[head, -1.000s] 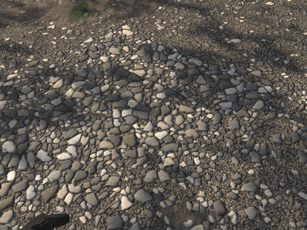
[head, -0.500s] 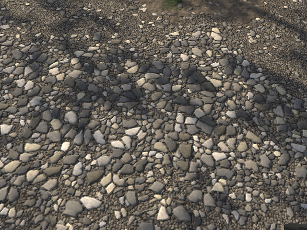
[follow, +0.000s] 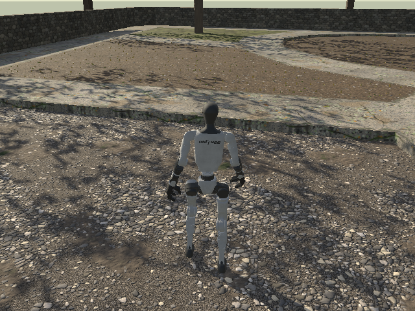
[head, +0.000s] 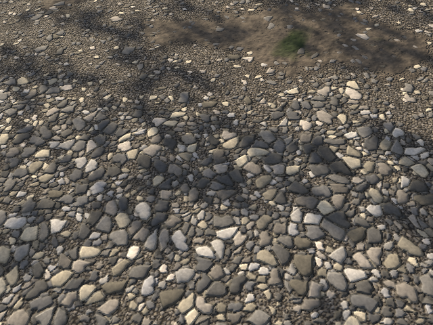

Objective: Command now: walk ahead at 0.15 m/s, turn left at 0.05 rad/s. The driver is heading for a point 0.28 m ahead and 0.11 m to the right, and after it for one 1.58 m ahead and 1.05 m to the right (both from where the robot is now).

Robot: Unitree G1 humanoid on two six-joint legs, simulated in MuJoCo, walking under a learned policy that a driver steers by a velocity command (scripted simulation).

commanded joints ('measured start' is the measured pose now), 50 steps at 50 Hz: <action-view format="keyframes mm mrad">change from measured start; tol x16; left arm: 1 -33 183 41 -51 -6 3 9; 50 -222 230 83 -309 -26 81 21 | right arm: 1 -121 -6 7 -88 4 -13 13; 9 119 -135 -33 -25 -29 11 -24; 30 -192 -115 -35 2 -2 44 -44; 50 -61 -117 -39 64 14 -10 -5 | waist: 1 9 -189 -23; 6 -61 -138 -44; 9 -97 197 -305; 14 -26 106 -64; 26 2 50 -87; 28 -51 -397 -25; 32 -52 -143 -49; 50 -68 -196 -109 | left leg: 1 70 -23 51 -159 83 -13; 6 352 -35 24 -444 308 61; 8 760 271 -238 -321 879 227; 14 328 254 -132 -551 286 245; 24 321 308 4 -510 232 233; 26 278 261 64 -397 117 154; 28 -72 29 216 94 -378 -43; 29 -130 -41 22 280 -457 -37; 35 -95 -11 -58 322 -98 -30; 50 215 -68 -72 -351 -26 -30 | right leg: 1 10 -161 70 -50 598 -140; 6 -47 -156 127 72 520 -94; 7 -119 -105 97 175 402 -40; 9 -341 2 70 529 -376 65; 10 -398 -6 85 683 -456 78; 16 -360 -41 36 732 -205 101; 26 -118 -11 -54 228 40 -22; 28 30 -308 434 23 494 -203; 32 -52 -245 381 -29 260 -210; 50 -53 -124 520 105 406 -179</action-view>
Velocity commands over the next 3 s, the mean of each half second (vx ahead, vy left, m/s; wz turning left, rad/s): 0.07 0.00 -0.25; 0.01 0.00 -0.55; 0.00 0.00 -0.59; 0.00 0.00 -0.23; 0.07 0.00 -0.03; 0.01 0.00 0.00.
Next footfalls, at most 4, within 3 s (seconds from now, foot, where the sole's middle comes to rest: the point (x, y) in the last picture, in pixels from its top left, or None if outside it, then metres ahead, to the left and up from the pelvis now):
0.14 left None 0.16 0.14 -0.78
0.54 right None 0.10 -0.11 -0.78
1.04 left None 0.20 0.09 -0.78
1.48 right None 0.03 -0.13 -0.78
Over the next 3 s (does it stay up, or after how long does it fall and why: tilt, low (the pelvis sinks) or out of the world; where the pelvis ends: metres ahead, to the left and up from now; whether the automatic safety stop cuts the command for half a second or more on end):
stays up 0.09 -0.04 -0.01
